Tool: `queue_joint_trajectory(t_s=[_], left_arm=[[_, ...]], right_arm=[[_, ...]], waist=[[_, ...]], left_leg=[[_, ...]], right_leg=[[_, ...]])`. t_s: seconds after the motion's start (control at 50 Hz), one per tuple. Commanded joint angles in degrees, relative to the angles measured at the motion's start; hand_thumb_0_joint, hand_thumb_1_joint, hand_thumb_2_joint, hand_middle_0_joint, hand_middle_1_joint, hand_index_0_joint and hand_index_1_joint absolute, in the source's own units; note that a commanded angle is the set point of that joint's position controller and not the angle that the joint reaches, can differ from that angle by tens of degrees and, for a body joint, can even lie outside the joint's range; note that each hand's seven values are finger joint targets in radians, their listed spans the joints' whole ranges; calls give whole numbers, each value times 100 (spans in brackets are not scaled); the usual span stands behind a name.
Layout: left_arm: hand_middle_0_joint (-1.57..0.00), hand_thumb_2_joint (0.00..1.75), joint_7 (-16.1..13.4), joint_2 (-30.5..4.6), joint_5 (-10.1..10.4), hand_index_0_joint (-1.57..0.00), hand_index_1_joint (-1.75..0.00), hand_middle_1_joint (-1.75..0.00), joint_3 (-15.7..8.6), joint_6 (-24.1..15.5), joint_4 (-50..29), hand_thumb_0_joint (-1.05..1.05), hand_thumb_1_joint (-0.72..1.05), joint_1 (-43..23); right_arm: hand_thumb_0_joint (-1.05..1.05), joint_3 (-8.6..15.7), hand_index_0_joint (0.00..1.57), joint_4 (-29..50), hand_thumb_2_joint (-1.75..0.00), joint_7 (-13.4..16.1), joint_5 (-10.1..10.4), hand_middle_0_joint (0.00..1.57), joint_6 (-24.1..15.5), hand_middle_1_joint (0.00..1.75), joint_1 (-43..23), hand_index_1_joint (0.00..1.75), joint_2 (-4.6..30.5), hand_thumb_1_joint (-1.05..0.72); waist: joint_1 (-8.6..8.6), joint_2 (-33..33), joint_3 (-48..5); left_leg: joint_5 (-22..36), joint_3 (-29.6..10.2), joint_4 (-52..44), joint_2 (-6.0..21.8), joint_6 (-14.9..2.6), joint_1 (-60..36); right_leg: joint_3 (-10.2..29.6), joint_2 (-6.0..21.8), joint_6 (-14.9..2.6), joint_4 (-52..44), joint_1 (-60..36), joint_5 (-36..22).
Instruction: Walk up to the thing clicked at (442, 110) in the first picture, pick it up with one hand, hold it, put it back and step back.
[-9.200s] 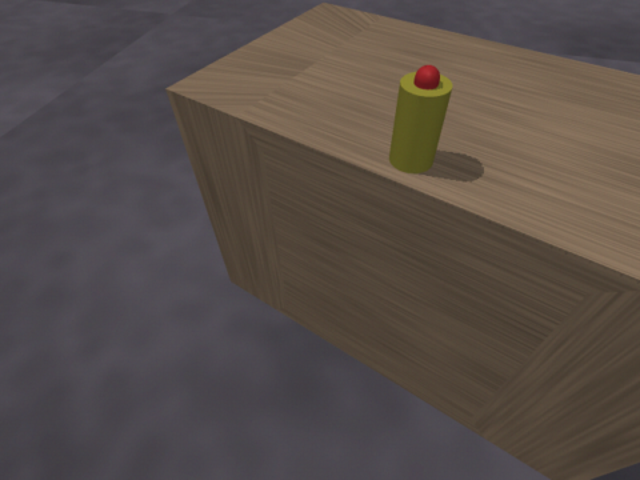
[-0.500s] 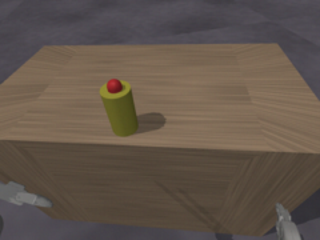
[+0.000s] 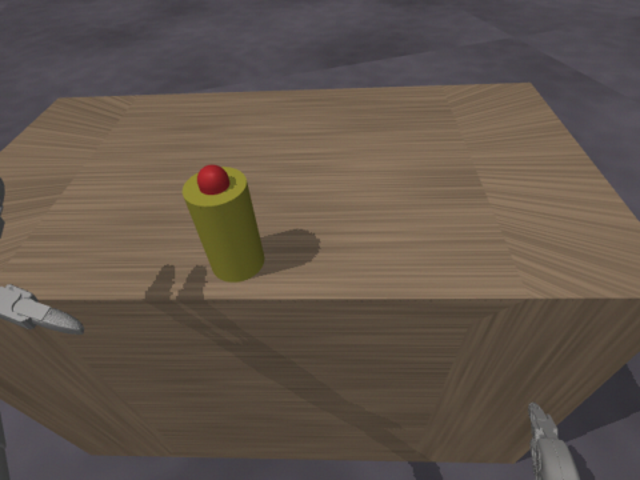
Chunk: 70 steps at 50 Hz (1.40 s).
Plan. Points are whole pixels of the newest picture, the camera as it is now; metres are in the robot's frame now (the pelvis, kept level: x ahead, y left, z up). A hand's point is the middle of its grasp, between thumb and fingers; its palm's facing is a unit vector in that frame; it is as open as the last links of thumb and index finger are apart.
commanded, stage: go down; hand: left
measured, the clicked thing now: (225, 220) +0.43 +0.17 +0.12
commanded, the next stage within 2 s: none
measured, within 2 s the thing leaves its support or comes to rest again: neither
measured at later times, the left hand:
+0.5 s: hand (14, 231) +0.31 +0.33 +0.22, palm faces +0.24 -0.95 -0.18, open 17.6 cm
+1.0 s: hand (15, 213) +0.34 +0.35 +0.22, palm faces +0.20 -0.97 -0.12, open 17.6 cm
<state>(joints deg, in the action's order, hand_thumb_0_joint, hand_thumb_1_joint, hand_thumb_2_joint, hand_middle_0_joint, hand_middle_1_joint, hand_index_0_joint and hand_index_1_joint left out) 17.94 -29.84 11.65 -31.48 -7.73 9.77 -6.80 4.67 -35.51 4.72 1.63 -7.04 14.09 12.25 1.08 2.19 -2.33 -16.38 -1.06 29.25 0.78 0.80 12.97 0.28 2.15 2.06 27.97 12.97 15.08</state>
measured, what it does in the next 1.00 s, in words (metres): stands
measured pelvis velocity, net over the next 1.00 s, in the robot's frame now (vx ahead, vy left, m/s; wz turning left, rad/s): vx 0.00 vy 0.00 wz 0.01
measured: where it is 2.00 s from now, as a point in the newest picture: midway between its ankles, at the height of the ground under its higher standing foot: outside the picture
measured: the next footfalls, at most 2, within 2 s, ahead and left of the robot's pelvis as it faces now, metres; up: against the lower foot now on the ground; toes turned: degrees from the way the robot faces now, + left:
none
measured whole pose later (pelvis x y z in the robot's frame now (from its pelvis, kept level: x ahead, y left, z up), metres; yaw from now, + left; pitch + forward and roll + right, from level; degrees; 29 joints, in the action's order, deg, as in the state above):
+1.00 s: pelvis +0.00 +0.00 +0.00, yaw +0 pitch +4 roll -1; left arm 30.1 -41.3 11.2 -33.6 -0.2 41.1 -29.2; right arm 0.8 -39.5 8.4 0.3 -13.5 13.1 13.6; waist -0.4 1.4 -5.4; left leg -16.0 -1.7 30.3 1.0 0.8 18.1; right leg -0.3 1.9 2.0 28.2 17.5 14.4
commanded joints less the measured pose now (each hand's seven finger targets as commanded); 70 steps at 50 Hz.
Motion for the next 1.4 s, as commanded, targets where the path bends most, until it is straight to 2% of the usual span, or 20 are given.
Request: queue_joint_trajectory(t_s=[0.0,0.02,0.14,0.16,0.2,0.32,0.52,0.74,0.94,1.0,1.04,1.08,1.12,1.14,1.18,1.22,1.26,1.28,1.36,1.38], left_arm=[[-3,9,-44,-1959,99,-3,-3,-2,-783,-301,-1411,0,-46,-1556],[-3,9,-34,-1683,118,-2,-3,-3,-616,-283,-1287,0,-44,-1537],[-3,9,37,-1732,34,-2,-2,-1,-443,-94,-1180,0,-48,-1885],[-3,9,46,-1938,37,-2,-2,-1,-596,-21,-1009,0,-49,-1963],[-3,8,172,-2046,116,-3,-2,-1,-565,63,-834,0,-52,-2312],[-3,8,550,-2407,174,-3,-3,-3,-569,204,-104,0,-57,-3010],[-3,8,886,-2762,153,-3,-4,-3,-543,324,1236,0,-55,-3540],[-4,9,973,-3207,17,-3,-3,-2,-633,295,1506,0,-54,-4169],[-4,7,1228,-3269,124,-4,-3,-3,-561,466,2055,0,-58,-4312],[-4,6,1256,-3530,131,-4,-3,-2,-736,488,2117,0,-58,-4334],[-4,6,1318,-3211,94,-4,-4,-3,-420,515,2072,0,-61,-4621],[-4,6,1300,-3482,79,-4,-3,-2,-616,526,2174,0,-59,-4567],[-4,7,1342,-3358,96,-4,-4,-3,-481,505,1984,0,-59,-4813],[-5,5,1311,-3643,76,-4,-3,-3,-722,518,2131,0,-61,-4661],[-4,6,1320,-3488,60,-4,-3,-2,-538,551,2204,0,-56,-4771],[-4,6,1324,-3678,48,-4,-3,-2,-662,567,2218,0,-56,-4752],[-4,6,1383,-3452,73,-4,-3,-3,-514,636,2331,0,-57,-4711],[-5,6,1393,-3563,94,-5,-4,-3,-606,647,2449,0,-60,-4641],[-4,5,1454,-3822,53,-4,-3,-2,-739,716,2486,0,-59,-4713],[-5,6,1480,-3571,78,-4,-3,-3,-545,730,2455,0,-60,-4853]], right_arm=[[0,512,5,953,-5,51,15,5,-336,5,-392,5,991,53],[0,422,5,859,-5,23,22,5,-335,5,-332,5,846,53],[0,263,5,726,-5,-8,13,5,-366,5,-503,5,662,53],[0,442,5,810,-5,37,-5,5,-410,5,-554,5,922,53],[0,187,5,454,-5,40,11,5,-432,5,-536,5,623,54],[0,234,5,392,-5,199,-28,5,-599,5,-710,5,858,54],[0,44,5,478,-5,285,-46,5,-738,5,-691,5,879,55],[0,8,5,659,-5,372,-83,5,-889,5,-680,5,928,54],[0,-135,5,101,-5,421,-109,5,-926,5,-315,5,800,54],[0,90,5,467,-5,477,-117,5,-990,5,-425,5,1164,54],[0,-387,5,403,-5,422,-111,5,-970,5,-550,5,615,54],[0,-49,5,421,-5,509,-128,5,-997,5,-498,5,1044,54],[0,-262,5,338,-5,470,-119,5,-1012,5,-609,5,777,54],[0,22,5,681,-5,531,-132,5,-1049,5,-780,5,1173,54],[0,-266,5,479,-5,492,-130,5,-1030,5,-686,5,838,54],[0,-87,5,581,-5,546,-116,5,-1029,5,-690,5,1056,54],[0,-320,5,82,-5,508,-122,5,-978,5,-390,5,730,54],[0,-70,5,488,-5,539,-116,5,-1034,5,-622,5,1065,54],[0,-78,5,548,-5,561,-136,5,-1014,5,-415,5,1113,53],[0,-346,5,367,-5,520,-127,5,-999,5,-532,5,751,54]], waist=[[122,305,-1310],[85,253,-1054],[32,552,-597],[-25,434,-712],[-39,582,-686],[-163,363,-1133],[-27,265,-1092],[-98,563,-1639],[-161,411,-1326],[-208,411,-1599],[-156,568,-1583],[-221,481,-1718],[-157,701,-1740],[-175,517,-1888],[-164,583,-1731],[-198,679,-1807],[-139,700,-1583],[-239,587,-1701],[-264,508,-1957],[-199,589,-1816]], left_leg=[[2350,107,-293,-37,33,-470],[2274,104,-312,-32,41,-416],[1563,149,-407,-86,-8,-182],[1473,153,-402,-87,-25,-229],[1375,184,-366,-144,-69,-172],[1288,170,-288,-206,-158,-334],[949,128,-405,-191,-145,-51],[1695,111,-253,-153,-95,-329],[1270,95,-284,-167,-144,-162],[1518,100,-230,-162,-136,-277],[1657,68,-223,-137,-107,-347],[1814,53,-195,-129,-111,-409],[1690,50,-199,-137,-91,-433],[1789,26,-177,-120,-93,-465],[1695,66,-174,-163,-112,-334],[1742,51,-188,-144,-80,-420],[1766,34,-199,-133,-83,-328],[1884,50,-147,-125,-92,-410],[2258,39,-77,-110,-115,-510],[2288,48,-48,-129,-124,-440]], right_leg=[[-372,-259,-262,-81,-473,-1750],[-379,-278,-258,-87,-348,-1662],[-335,-227,-259,-190,-105,-1188],[-321,-224,-239,-205,-104,-1150],[-293,-183,-221,-252,-73,-1151],[-282,-159,-184,-260,-20,-1175],[-318,-206,-233,-324,202,-739],[-292,-199,-246,-203,65,-1398],[-325,-232,-221,-316,331,-1052],[-310,-224,-214,-250,210,-1292],[-329,-241,-237,-233,344,-1325],[-324,-232,-227,-206,309,-1459],[-332,-232,-247,-215,360,-1325],[-337,-237,-231,-215,274,-1400],[-314,-218,-230,-231,265,-1372],[-324,-225,-239,-231,299,-1384],[-354,-243,-256,-217,394,-1375],[-333,-240,-236,-205,375,-1484],[-328,-239,-218,-182,269,-1792],[-329,-228,-220,-172,309,-1813]])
